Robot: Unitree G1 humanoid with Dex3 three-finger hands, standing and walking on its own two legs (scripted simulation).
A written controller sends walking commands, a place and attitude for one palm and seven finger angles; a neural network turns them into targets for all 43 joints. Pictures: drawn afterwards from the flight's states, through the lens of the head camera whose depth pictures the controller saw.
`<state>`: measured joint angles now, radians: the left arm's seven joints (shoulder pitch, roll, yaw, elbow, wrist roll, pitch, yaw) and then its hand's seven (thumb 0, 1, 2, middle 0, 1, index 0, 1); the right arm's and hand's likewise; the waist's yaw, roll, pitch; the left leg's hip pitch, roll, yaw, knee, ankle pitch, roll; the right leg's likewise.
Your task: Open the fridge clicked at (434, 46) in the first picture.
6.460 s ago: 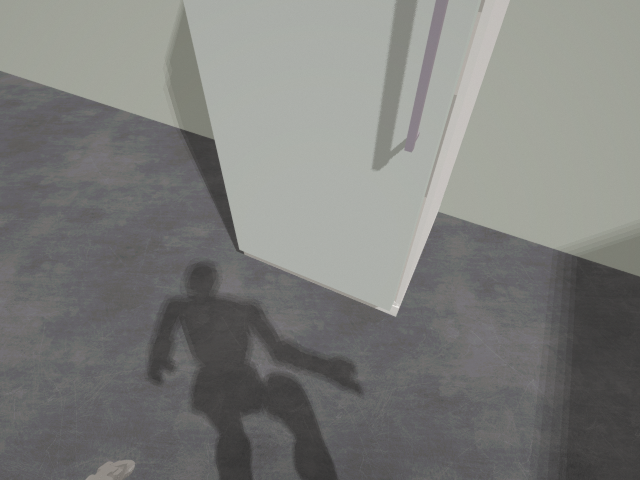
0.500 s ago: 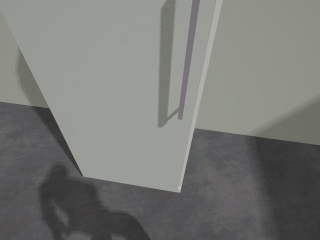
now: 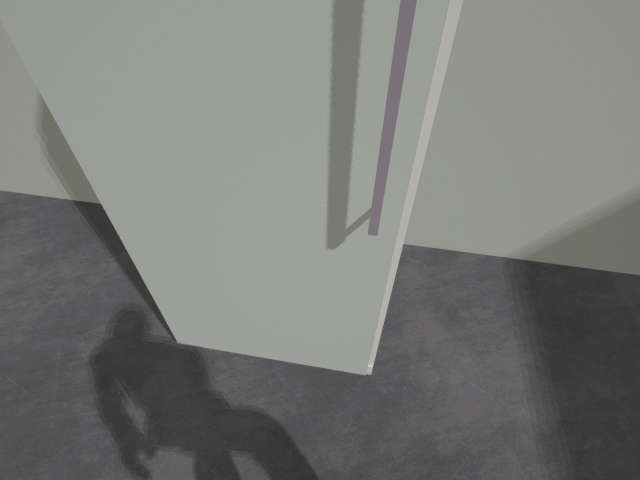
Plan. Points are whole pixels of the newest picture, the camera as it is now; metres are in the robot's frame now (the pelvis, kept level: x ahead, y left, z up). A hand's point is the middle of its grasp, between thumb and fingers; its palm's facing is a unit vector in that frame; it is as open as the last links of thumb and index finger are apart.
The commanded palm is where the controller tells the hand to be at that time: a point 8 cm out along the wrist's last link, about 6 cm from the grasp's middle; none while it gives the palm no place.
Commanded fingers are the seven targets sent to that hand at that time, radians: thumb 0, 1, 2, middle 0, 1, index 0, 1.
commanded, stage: look again from close up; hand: right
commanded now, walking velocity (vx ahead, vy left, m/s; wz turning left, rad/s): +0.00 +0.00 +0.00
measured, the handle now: (392, 103) +0.53 -0.06 +0.23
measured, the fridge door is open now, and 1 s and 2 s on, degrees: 0 0 0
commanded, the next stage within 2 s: shuffle to correct the standing spot in 0.42 s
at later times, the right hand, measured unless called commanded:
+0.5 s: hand out of the picture +0.01 -0.16 -0.17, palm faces +0.03 +0.98 -0.17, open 7.4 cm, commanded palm none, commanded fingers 0.00 -0.90 -0.90 0.20 0.30 0.20 0.30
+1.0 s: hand out of the picture +0.00 -0.11 -0.18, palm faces +0.16 +0.97 -0.16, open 7.4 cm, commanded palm none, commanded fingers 0.00 -0.90 -0.90 0.20 0.30 0.20 0.30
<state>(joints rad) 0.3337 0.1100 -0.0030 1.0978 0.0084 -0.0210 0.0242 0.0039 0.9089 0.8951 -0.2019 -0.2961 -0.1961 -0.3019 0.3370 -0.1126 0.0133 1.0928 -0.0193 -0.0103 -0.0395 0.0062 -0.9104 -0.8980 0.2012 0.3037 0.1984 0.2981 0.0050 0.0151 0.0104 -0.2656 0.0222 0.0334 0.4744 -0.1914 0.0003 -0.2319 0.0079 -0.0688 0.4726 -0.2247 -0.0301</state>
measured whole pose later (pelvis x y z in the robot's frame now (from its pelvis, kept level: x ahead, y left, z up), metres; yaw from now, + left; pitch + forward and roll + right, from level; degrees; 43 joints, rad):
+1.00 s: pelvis +0.06 +0.05 -0.01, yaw -6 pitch +1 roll +1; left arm 0.35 0.11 0.02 1.10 0.02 0.00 0.05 0.00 0.91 0.89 -0.20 -0.30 -0.20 -0.30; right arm 0.39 -0.12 -0.03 1.06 -0.03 0.01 -0.03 0.00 -0.91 -0.90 0.20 0.30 0.20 0.30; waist 0.01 0.00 0.02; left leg -0.22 -0.02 0.17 0.54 -0.33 0.07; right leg -0.28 -0.05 -0.02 0.65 -0.37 -0.01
